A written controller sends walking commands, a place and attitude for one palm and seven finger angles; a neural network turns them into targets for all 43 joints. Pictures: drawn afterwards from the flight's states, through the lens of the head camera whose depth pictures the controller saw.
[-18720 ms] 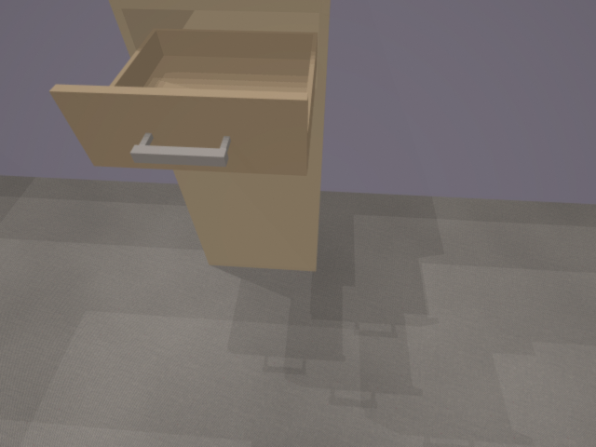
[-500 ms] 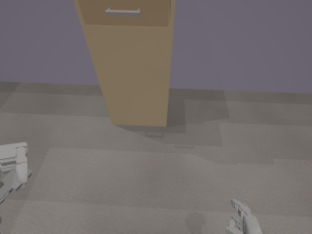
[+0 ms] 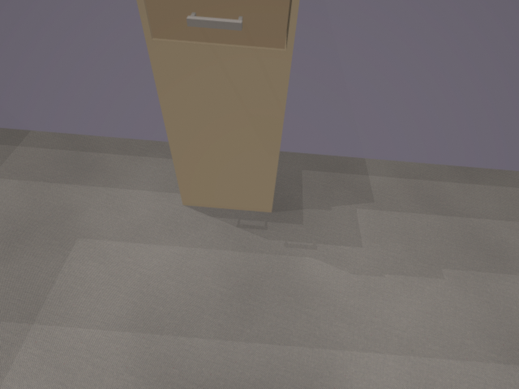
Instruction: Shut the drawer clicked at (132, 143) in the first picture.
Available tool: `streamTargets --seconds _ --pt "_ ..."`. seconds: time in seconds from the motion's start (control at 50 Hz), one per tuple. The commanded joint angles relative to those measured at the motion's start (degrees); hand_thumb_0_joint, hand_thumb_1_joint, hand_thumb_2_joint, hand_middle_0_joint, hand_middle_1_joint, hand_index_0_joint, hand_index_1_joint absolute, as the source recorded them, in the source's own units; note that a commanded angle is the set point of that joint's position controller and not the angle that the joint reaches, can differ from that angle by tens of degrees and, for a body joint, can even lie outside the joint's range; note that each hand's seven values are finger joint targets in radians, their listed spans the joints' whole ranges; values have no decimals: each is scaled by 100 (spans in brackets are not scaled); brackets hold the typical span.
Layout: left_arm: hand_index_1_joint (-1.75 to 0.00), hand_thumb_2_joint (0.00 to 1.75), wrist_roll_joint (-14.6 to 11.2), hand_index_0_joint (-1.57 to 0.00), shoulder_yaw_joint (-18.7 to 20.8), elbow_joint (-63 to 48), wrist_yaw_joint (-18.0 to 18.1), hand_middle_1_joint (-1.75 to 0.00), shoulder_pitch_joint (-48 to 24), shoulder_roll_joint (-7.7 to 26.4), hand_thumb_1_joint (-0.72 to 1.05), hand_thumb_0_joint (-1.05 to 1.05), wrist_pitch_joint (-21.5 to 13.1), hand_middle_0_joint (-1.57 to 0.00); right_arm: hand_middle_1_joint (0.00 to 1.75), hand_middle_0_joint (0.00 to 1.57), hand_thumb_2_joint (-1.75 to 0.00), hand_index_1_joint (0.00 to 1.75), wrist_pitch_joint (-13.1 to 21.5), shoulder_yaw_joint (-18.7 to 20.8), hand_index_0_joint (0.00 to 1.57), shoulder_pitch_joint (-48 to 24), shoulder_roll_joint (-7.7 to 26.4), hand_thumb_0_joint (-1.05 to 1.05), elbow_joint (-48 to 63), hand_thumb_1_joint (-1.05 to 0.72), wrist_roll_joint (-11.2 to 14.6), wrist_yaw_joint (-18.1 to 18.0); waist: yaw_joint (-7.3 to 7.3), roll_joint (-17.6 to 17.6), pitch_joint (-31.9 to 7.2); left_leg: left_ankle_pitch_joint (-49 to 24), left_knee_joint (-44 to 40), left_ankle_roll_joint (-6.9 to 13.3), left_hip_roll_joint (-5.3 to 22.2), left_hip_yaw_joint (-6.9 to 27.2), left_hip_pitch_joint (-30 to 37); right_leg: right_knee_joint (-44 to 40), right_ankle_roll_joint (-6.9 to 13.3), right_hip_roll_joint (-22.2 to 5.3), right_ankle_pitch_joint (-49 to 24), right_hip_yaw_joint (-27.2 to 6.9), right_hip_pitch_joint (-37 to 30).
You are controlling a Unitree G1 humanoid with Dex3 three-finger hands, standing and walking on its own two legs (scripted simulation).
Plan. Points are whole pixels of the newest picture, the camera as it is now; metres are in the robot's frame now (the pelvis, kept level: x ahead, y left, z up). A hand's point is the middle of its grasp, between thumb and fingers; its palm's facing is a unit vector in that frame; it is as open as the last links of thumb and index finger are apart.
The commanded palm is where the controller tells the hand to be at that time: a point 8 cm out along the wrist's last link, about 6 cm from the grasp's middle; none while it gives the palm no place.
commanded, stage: let the arm hang, fingers relaxed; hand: left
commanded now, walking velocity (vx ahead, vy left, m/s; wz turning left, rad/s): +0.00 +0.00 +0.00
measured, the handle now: (215, 20) +0.97 +0.16 +0.12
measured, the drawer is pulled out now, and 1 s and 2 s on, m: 0.00 0.00 0.00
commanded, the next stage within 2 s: look to check the result in 0.78 s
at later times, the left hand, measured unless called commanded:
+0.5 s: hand out of the picture -0.03 +0.19 -0.16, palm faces +0.01 -0.98 -0.22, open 7.1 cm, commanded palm none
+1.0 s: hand out of the picture -0.02 +0.17 -0.16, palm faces +0.01 -0.98 -0.20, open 7.3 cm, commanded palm none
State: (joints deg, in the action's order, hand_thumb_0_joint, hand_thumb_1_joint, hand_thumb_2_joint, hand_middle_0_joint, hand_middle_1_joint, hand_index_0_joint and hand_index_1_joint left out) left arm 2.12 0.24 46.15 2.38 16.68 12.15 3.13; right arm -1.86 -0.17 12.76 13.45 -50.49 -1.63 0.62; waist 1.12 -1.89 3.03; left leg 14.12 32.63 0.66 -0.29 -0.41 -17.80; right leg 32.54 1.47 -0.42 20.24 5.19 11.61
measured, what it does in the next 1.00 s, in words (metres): stands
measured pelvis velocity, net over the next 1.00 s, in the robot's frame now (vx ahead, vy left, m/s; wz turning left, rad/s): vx -0.01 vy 0.00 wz -0.02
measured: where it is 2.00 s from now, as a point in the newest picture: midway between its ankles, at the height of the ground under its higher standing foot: outside the picture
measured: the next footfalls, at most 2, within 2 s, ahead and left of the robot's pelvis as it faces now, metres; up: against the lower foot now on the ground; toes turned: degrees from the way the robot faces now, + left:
none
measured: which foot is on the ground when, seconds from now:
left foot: down 0.00-1.00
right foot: down 0.00-1.00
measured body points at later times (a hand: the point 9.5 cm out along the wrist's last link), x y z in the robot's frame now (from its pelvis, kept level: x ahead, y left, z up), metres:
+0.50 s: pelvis -0.02 +0.02 +0.01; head -0.01 +0.00 +0.46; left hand -0.03 +0.24 -0.14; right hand -0.04 -0.19 -0.16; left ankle +0.04 +0.11 -0.73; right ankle -0.03 -0.10 -0.73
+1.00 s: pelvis -0.01 +0.00 +0.01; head +0.01 -0.01 +0.46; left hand -0.02 +0.22 -0.15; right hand -0.03 -0.20 -0.16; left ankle +0.04 +0.11 -0.73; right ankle -0.03 -0.10 -0.73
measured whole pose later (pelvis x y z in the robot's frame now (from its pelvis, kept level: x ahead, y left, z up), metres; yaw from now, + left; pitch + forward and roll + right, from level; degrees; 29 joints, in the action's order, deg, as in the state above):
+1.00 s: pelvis -0.01 +0.00 +0.01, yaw -1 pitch -2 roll +0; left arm 0.6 0.9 66.2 2.4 16.3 7.0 -0.3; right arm -1.1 0.8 16.6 7.1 -65.4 -1.1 -1.6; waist 1.0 1.4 3.6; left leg 9.4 23.9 0.7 0.0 -1.5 -12.9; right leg 23.9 1.4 0.1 15.1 4.1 7.3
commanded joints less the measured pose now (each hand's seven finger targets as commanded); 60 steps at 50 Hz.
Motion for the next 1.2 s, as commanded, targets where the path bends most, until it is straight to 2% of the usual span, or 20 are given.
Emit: streamTargets --seconds 0.0,0.04,0.06,0.14,0.16,0.26,0.28,0.42,0.54,0.6,0.7,0.8,0.84,0.98,1.02,1.18 --pt "-86 90 -175 -72 164 231 -89 -86 84 779 90 0 -290 -72 30 20 -90 30 132 89 20 -138 507 0 71 -90 41 -120 -122 1306 -282 -448 -1002 148 533 621 185 -1101 110 -531 -467 -689 -209" --pt "-78 90 -177 -64 148 571 -106 -78 107 750 90 0 -296 -64 30 20 -90 30 110 92 20 -10 464 0 -122 -90 49 -141 -101 1278 -287 -30 -1117 126 503 634 228 -1251 156 -532 -277 -692 -202" --pt "-73 90 -162 -60 157 693 -100 -73 115 738 90 0 -310 -60 30 20 -90 30 97 120 20 80 471 0 -191 -90 59 -156 -92 975 -306 -63 -1083 131 532 642 335 -1339 165 -520 -277 -685 -189" --pt "-56 90 -176 -44 93 1159 -101 -56 121 607 90 0 -316 -44 30 20 -90 30 66 143 20 370 399 0 -556 -90 69 -179 -22 466 -26 238 -1235 112 525 604 485 -1549 168 -541 91 -663 170" --pt "-52 90 -172 -40 93 1233 -93 -52 140 620 90 0 -324 -40 30 20 -90 30 70 150 20 477 406 0 -623 -90 81 -182 -13 329 -61 173 -1261 123 551 622 516 -1530 161 -516 55 -634 132" --pt "-30 90 -174 -20 66 1594 -57 -30 342 464 90 0 -337 -20 30 20 -90 30 100 137 20 678 258 0 -944 -90 92 -205 -50 79 71 -4 -1373 142 567 580 563 -1481 117 -507 -118 -581 145" --pt "-30 90 -177 -20 69 1657 -47 -30 338 399 90 0 -331 -20 30 20 -90 30 96 129 20 686 189 0 -1006 -90 83 -210 -40 55 163 51 -1402 140 562 568 546 -1493 116 -516 -38 -588 212" --pt "-30 90 -169 -20 88 1818 -15 -30 421 245 90 0 -322 -20 30 20 -90 30 100 116 20 833 -19 0 -1242 -90 66 -222 -42 135 428 194 -1523 136 533 544 400 -1446 88 -486 53 -611 336" --pt "-30 90 -162 -20 119 1856 -3 -30 441 139 90 0 -327 -20 30 20 -90 30 119 130 20 848 -127 0 -1312 -90 55 -236 -61 343 437 288 -1593 129 526 552 335 -1385 84 -464 -26 -610 321" --pt "-30 90 -164 -20 135 1855 3 -30 435 96 90 0 -356 -20 30 20 -90 30 153 133 20 874 -165 0 -1325 -90 61 -247 -65 329 276 2 -1525 125 530 509 414 -1371 89 -489 -272 -631 182" --pt "-30 90 -166 -20 150 1872 9 -30 389 83 90 0 -375 -20 30 20 -90 30 170 138 20 916 -211 0 -1354 -90 69 -263 -43 340 272 -303 -1435 106 526 453 475 -1410 98 -520 -427 -641 119" --pt "-30 90 -174 -20 144 1898 16 -30 374 71 90 0 -396 -20 30 20 -90 30 164 147 20 899 -198 0 -1380 -90 72 -267 -29 178 211 -572 -1291 91 520 378 628 -1478 106 -560 -520 -661 115" --pt "-30 90 -176 -20 145 1894 16 -30 342 73 90 0 -399 -20 30 20 -90 30 166 145 20 880 -166 0 -1384 -90 71 -272 -21 272 230 -656 -1267 83 530 362 674 -1482 106 -565 -571 -658 129" --pt "-30 90 -177 -20 143 1900 27 -30 318 103 90 0 -415 -20 30 20 -90 30 157 153 20 797 -146 0 -1406 -90 80 -275 -15 165 173 -865 -1182 71 557 333 739 -1517 105 -570 -792 -662 27" --pt "-30 90 -181 -20 132 1920 24 -30 312 94 90 0 -411 -20 30 20 -90 30 158 149 20 739 -122 0 -1404 -90 76 -280 -18 280 228 -836 -1214 66 562 336 782 -1534 103 -564 -763 -693 86" --pt "-30 90 -178 -20 145 1901 19 -30 258 140 90 0 -416 -20 30 20 -90 30 172 140 20 637 -61 0 -1408 -90 76 -285 -27 235 173 -984 -1221 60 596 343 815 -1528 87 -567 -944 -653 -52"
